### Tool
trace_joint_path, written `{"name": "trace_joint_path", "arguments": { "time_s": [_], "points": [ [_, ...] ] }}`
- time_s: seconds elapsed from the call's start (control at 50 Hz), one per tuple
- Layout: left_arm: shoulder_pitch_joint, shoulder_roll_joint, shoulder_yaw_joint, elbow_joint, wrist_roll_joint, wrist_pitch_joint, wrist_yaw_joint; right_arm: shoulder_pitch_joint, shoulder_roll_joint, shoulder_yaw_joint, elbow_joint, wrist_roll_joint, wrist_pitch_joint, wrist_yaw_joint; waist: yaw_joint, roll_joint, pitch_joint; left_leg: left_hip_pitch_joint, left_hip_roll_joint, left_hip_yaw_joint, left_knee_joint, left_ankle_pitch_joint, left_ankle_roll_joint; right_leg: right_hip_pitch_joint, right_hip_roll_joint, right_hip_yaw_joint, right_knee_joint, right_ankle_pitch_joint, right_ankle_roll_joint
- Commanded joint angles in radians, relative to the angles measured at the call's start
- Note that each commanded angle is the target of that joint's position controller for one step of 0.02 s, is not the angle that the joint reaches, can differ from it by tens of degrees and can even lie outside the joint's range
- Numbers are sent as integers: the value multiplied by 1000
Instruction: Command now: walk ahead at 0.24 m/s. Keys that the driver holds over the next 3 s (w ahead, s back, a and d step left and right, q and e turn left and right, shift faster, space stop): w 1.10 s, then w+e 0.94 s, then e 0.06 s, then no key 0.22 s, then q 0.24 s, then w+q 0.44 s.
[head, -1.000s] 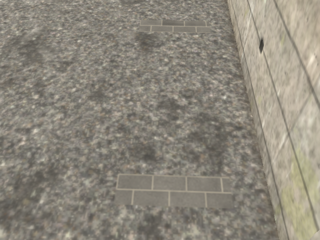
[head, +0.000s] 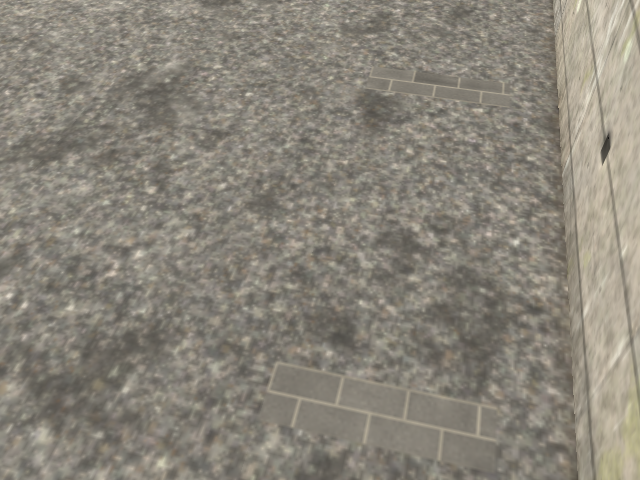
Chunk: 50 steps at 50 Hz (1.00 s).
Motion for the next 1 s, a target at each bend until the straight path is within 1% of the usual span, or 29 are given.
{"name": "trace_joint_path", "arguments": {
  "time_s": [0.02, 0.08, 0.12, 0.16, 0.2, 0.28, 0.3, 0.32, 0.34, 0.36, 0.42, 0.46, 0.5, 0.52, 0.54, 0.56, 0.58, 0.6, 0.62, 0.64, 0.66, 0.68, 0.7, 0.74, 0.84, 0.9, 0.92, 0.94, 1.0],
  "points": [
    [39, 79, 27, -100, 13, -24, 21, -25, -96, -29, -72, 5, -35, -26, 26, -60, 105, -103, -1, -17, -60, -234, 99, -73, -88, 108, -149, -293, -135],
    [33, 77, 30, -137, 20, -22, 31, -17, -69, -17, -92, -10, -53, -36, 25, -37, 65, -84, -19, 1, 12, 5, 107, -62, -85, 116, -40, -233, -155],
    [-24, 71, 32, -183, 48, -25, 27, 91, -163, -37, -68, -12, -70, -47, -8, 51, 71, 52, 18, -85, -51, 122, 173, -169, 59, -8, 184, -173, -113],
    [-101, 48, 23, -233, 50, -33, 33, 282, -207, -41, -34, -13, -95, -50, -96, 175, 54, 233, 202, -398, -126, 119, 317, -412, 113, -12, 552, -170, -53],
    [-202, 31, 23, -271, 57, -67, 33, 486, -180, -35, 30, -28, -127, -72, -208, 87, 106, 476, 370, -642, -97, 154, 399, -895, 87, 154, 939, -324, -41],
    [-132, -69, -9, -262, 96, -29, 6, 270, -14, 51, 23, -60, -104, -92, -37, 45, 116, 103, 244, -337, 0, 278, 241, -676, -47, 137, 751, 30, -52],
    [-174, 166, 76, -209, -42, 16, 61, 85, -128, -4, -26, 41, -54, -95, 29, 15, 124, -40, 154, -247, -7, 445, 151, -537, 8, 69, 489, 365, -17],
    [-198, 134, 70, -215, -39, 33, 63, 76, -138, 3, -26, 64, -49, -105, 29, 93, 101, -82, 150, -250, 40, 284, 108, -470, -17, 134, 440, 569, -6],
    [8, -90, -22, -162, 113, 8, 8, 152, 24, 87, -37, -62, -107, -112, 38, 59, 65, -357, 6, 5, 143, 34, 81, -118, -64, 124, 290, 951, -28],
    [50, -98, -15, -132, 122, 11, -12, 123, -32, 71, -30, -66, -119, -106, 61, 28, 119, -595, -33, 67, 107, -111, 104, 135, 28, -6, 287, 955, 0],
    [124, 27, 5, -126, 137, 12, -13, 179, -93, 68, 5, -53, -145, -78, 91, -35, 156, -649, 16, 7, 357, -244, 100, 287, 15, -31, 361, 748, 62],
    [128, 95, 13, -116, 129, 23, -24, 228, -161, 60, 33, -6, -109, -82, 81, -128, 133, -251, 35, -116, 626, -204, 121, 121, 19, -42, -122, 541, 19],
    [415, 97, 36, -18, 117, 15, -6, 280, -248, 39, 79, -40, -57, -25, 214, -181, 80, -271, -40, -125, 1067, -123, 87, 403, -7, -55, -419, 770, -54],
    [635, 140, 74, 55, 136, 12, 2, 344, -144, 55, 112, -75, -47, 19, 259, -265, 28, -623, -98, -165, 1510, -358, 58, 743, -125, 39, -147, 791, -130],
    [522, 299, 100, 9, 101, 8, -9, 454, -17, 64, 36, -41, -62, 46, 38, -200, -130, -838, -61, -77, 1679, -329, 27, 876, -310, 220, 244, 1607, -264],
    [463, 353, 131, -21, 139, 23, -31, 344, -65, 66, -58, 9, -68, 56, 109, -63, -77, -1062, -73, -106, 1709, -283, -13, 827, -422, 410, 163, 1505, -381],
    [282, 275, 117, -12, 132, 19, -27, 126, -81, 71, -137, 22, -64, 46, 125, -22, 175, -1277, 42, -185, 1585, -89, -17, 447, -506, 666, -31, 527, -460],
    [202, 100, 59, -14, 104, 8, -40, 80, -102, 67, -139, -1, -79, 13, 59, 74, 213, -1234, 119, -188, 1500, -7, -2, 269, -469, 587, -130, 221, -449],
    [67, -146, -21, -39, 128, -18, -23, 92, -47, 89, -89, -33, -79, -6, -6, 210, 290, -1051, 246, -234, 912, 388, 20, -41, -337, 336, -182, 284, -330],
    [0, -123, -18, -54, 123, -39, -10, 103, -21, 96, -64, -43, -59, -5, -52, 59, 316, -794, 247, -169, 758, 460, 25, -310, -256, 254, -199, 289, -306],
    [-38, -116, -20, -67, 80, -71, 8, 85, -42, 78, -55, -66, -51, -4, -24, 3, 297, -457, 207, -48, 521, 678, 19, -608, -101, 92, -160, 217, -283],
    [121, 146, 89, 57, -287, -14, 19, 129, -15, -3, 34, 152, -44, -55, -123, 129, 136, 31, 66, 6, 630, 714, -89, -616, -122, 210, -61, 639, -209],
    [96, 51, 4, 5, 96, -85, 33, 102, 23, 104, -46, -71, -32, 24, -35, -169, 149, -240, 172, -73, 638, 854, -74, -582, -29, 38, -48, 222, -192],
    [163, 61, 6, -4, 97, -109, 63, -55, -97, 58, -80, -105, -36, 19, 46, -5, 174, -437, 142, -70, 310, 1020, -40, -358, -29, 100, 150, 49, -202],
    [409, 69, 3, 79, 57, -39, 50, -360, -89, 63, -135, -46, -45, -9, 184, -46, 245, -701, 121, -17, 66, 759, -38, 11, -140, 356, 269, -48, -266],
    [457, 48, -2, 128, 49, -27, 51, -495, -60, 71, -152, -56, -46, -8, 223, -43, 235, -658, 120, -10, -40, 686, -35, 89, -142, 420, 324, 98, -244],
    [374, 15, 43, 118, -103, 24, 107, -604, 72, 73, -258, 148, -56, -4, 259, 68, 226, -573, 75, -33, -33, 773, -43, 50, -41, 379, 400, 285, -161],
    [258, 84, 51, 104, -90, 42, 140, -489, 91, 87, -234, 190, -52, -9, 158, -39, 239, -502, 91, -68, -131, 728, -22, -19, -60, 369, 478, 368, -167],
    [185, 9, 56, 155, -38, 13, 108, 47, -48, -7, -45, 99, -41, -33, -65, 36, -27, 207, 88, 32, -274, 938, 63, -232, 32, 203, 989, 368, -117]
  ]
}}
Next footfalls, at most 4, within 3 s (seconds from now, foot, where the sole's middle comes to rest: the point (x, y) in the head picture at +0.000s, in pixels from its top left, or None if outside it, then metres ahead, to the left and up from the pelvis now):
0.50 right None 0.22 -0.09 -0.98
1.02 left None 0.60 0.12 -1.18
1.40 right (384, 421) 0.85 -0.17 -1.18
1.86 left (338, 337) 1.14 -0.05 -1.18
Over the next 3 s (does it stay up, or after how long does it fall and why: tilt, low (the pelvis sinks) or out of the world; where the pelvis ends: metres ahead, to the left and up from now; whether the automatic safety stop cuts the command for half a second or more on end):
stays up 1.27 -0.22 -0.39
